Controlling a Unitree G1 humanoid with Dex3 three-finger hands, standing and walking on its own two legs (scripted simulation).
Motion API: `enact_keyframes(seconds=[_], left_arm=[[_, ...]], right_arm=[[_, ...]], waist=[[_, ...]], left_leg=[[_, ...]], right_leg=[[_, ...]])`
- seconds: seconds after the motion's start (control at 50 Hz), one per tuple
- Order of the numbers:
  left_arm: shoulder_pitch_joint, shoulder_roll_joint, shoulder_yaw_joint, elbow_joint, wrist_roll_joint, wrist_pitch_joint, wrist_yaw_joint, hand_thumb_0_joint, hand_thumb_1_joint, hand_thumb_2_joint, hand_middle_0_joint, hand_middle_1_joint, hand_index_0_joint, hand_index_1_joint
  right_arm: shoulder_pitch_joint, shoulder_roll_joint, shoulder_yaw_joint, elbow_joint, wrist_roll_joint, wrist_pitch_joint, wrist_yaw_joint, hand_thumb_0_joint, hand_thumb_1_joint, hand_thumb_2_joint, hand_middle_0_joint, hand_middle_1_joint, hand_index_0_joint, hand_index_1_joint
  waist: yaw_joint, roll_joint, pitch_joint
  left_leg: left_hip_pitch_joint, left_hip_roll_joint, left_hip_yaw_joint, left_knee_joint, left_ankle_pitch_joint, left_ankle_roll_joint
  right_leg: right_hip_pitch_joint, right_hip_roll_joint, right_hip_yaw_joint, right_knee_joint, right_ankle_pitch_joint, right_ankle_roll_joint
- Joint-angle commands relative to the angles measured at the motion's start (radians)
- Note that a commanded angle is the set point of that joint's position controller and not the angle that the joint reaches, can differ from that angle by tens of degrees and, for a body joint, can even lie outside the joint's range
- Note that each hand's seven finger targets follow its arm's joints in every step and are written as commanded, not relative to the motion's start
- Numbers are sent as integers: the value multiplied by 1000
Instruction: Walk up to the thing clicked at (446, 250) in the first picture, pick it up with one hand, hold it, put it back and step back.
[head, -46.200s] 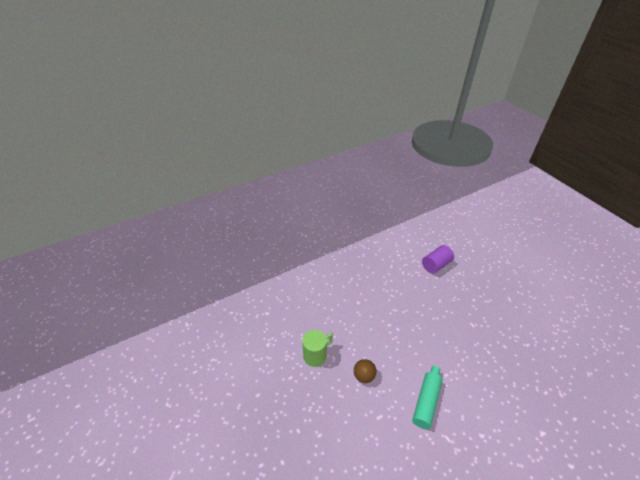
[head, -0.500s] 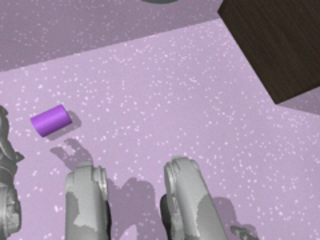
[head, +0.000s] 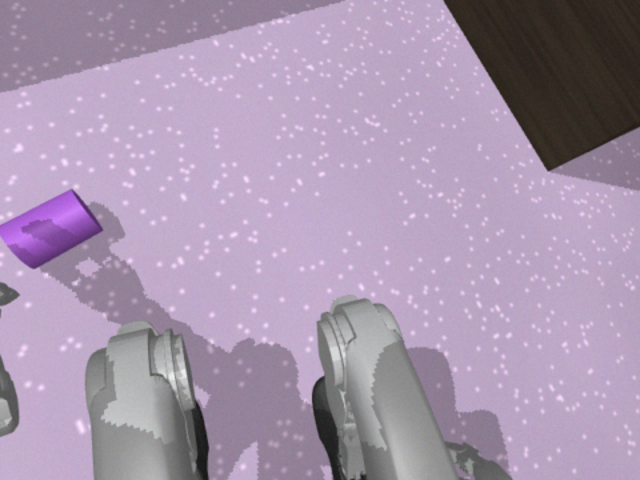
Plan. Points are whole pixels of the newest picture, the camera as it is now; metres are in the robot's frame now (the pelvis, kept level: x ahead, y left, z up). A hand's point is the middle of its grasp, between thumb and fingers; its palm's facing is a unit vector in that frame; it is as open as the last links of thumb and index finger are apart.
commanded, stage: rise first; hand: left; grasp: from above
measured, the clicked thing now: (53, 228) +0.50 +0.35 -0.30
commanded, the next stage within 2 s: none
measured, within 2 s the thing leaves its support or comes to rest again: neither
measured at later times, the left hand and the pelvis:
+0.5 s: hand out of the picture +0.43 +0.38 -0.18, palm faces -0.30 -0.26 -0.92, open 13.8 cm; pelvis +0.00 +0.00 -0.02, yaw -2 degrees
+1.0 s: hand out of the picture +0.45 +0.38 -0.19, palm faces -0.29 -0.27 -0.92, open 13.9 cm; pelvis +0.00 +0.00 -0.02, yaw -4 degrees
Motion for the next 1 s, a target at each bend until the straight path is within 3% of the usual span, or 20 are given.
enact_keyframes(seconds=[0.0, 0.04, 0.06, 0.14, 0.2, 0.22, 0.24, 0.36, 0.42, 0.48, 0.52, 0.58, 0.6, 0.64, 0.68, 0.76, 0.84, 0.98], left_arm=[[-259, 328, 17, -115, -7, -2, 38, 0, -480, 908, -148, -1002, -157, -991], [-269, 335, 15, -117, -4, -7, 33, 0, -483, 916, -147, -994, -153, -986], [-259, 350, 24, -119, -6, -7, 32, 0, -472, 901, -145, -1009, -157, -994], [-270, 341, 12, -117, -6, -13, 27, 0, -478, 901, -138, -1017, -152, -1000], [-260, 364, 20, -123, 2, -13, 23, 0, -480, 906, -135, -1014, -148, -999], [-258, 363, 15, -121, 3, -14, 21, 0, -560, 986, -152, -942, -122, -972], [-261, 362, 22, -135, 1, -13, 23, 0, -495, 929, -147, -974, -145, -974], [-263, 376, 22, -131, 1, -6, 33, 0, -517, 939, -140, -977, -135, -980], [-293, 384, 16, -145, 3, -5, 32, 0, -506, 930, -150, -970, -144, -973], [-273, 400, 24, -138, 2, -1, 29, 0, -513, 935, -153, -967, -145, -973], [-284, 385, 7, -135, -4, -1, 24, 0, -527, 947, -144, -968, -134, -977], [-278, 406, 15, -117, -4, 1, 21, 0, -526, 946, -150, -960, -137, -971], [-296, 409, 15, -116, -5, -1, 20, 0, -505, 930, -154, -957, -146, -964], [-288, 423, 19, -97, -5, -1, 20, 0, -513, 932, -160, -963, -150, -971], [-297, 427, 25, -100, -3, -2, 22, 0, -497, 920, -164, -951, -156, -957], [-313, 434, 12, -86, 2, -3, 20, 0, -525, 946, -159, -950, -143, -965], [-308, 459, 23, -89, 4, 0, 23, 0, -522, 939, -159, -953, -145, -966], [-321, 482, 27, -105, -1, 4, 14, 0, -533, 946, -160, -941, -141, -958]], right_arm=[[203, -231, -61, -14, -4, -3, -5, 0, -905, -902, 200, 300, 200, 300], [206, -235, -56, -15, -7, -2, -4, 0, -903, -902, 200, 300, 200, 300], [202, -232, -54, -16, -8, -2, -3, 0, -904, -901, 199, 300, 200, 300], [210, -241, -46, -25, -12, 1, 2, 0, -905, -902, 199, 300, 200, 300], [207, -254, -46, -28, -9, 5, 3, 0, -903, -901, 199, 300, 200, 300], [204, -255, -43, -31, -8, 7, 4, 0, -907, -903, 199, 300, 199, 300], [205, -263, -44, -33, -10, 9, 5, 0, -902, -901, 200, 300, 200, 300], [197, -269, -33, -44, -8, 17, 10, 0, -905, -902, 199, 300, 199, 300], [203, -276, -30, -45, -11, 17, 10, 0, -907, -903, 199, 300, 199, 300], [205, -275, -27, -47, -11, 19, 13, 0, -909, -904, 199, 300, 199, 300], [206, -284, -27, -49, -13, 17, 13, 0, -909, -904, 199, 300, 199, 300], [199, -287, -20, -54, -13, 15, 16, 0, -909, -904, 199, 300, 199, 300], [201, -288, -15, -58, -14, 16, 18, 0, -907, -903, 199, 300, 199, 300], [198, -284, -11, -60, -14, 15, 20, 0, -911, -905, 199, 300, 199, 300], [208, -292, -4, -64, -18, 15, 21, 0, -908, -903, 199, 300, 199, 300], [201, -297, 2, -66, -17, 13, 24, 0, -911, -905, 199, 300, 199, 300], [202, -302, 8, -66, -19, 7, 26, 0, -912, -905, 199, 300, 199, 300], [213, -306, 14, -64, -24, 0, 30, 0, -913, -906, 199, 300, 199, 300]], waist=[[10, 260, -659], [3, 261, -652], [16, 265, -656], [-8, 266, -639], [0, 294, -653], [-4, 305, -642], [-8, 305, -642], [-10, 331, -628], [-26, 343, -616], [-20, 328, -621], [-29, 335, -613], [-28, 333, -594], [-40, 330, -591], [-30, 320, -589], [-44, 315, -583], [-51, 324, -568], [-44, 357, -590], [-60, 368, -583]], left_leg=[[503, -2, 109, -194, 140, 52], [483, -2, 108, -181, 132, 53], [477, -1, 109, -174, 141, 53], [461, 0, 100, -159, 149, 54], [506, 5, 89, -161, 162, 47], [504, 4, 87, -163, 164, 46], [518, 5, 84, -161, 166, 47], [514, 8, 76, -160, 155, 42], [503, 8, 76, -151, 156, 45], [507, 9, 74, -144, 171, 46], [505, 11, 71, -142, 160, 44], [492, 12, 67, -142, 143, 45], [471, 9, 68, -139, 133, 47], [458, 9, 67, -138, 130, 48], [452, 7, 66, -136, 131, 50], [462, 11, 59, -139, 121, 47], [504, 14, 56, -135, 155, 42], [490, 16, 59, -125, 156, 44]], right_leg=[[295, 10, -78, -267, 225, -62], [300, 13, -80, -262, 221, -60], [317, 14, -77, -261, 231, -59], [316, 16, -90, -243, 246, -55], [293, 20, -102, -227, 255, -60], [287, 20, -106, -217, 256, -62], [277, 19, -109, -217, 260, -61], [248, 25, -120, -199, 249, -65], [251, 24, -118, -201, 259, -61], [271, 27, -117, -204, 272, -59], [257, 26, -119, -202, 262, -60], [249, 28, -125, -197, 246, -61], [253, 28, -126, -199, 237, -59], [262, 32, -123, -200, 235, -59], [275, 31, -127, -202, 238, -56], [254, 34, -133, -197, 229, -60], [258, 32, -136, -185, 259, -60], [285, 33, -135, -194, 265, -55]])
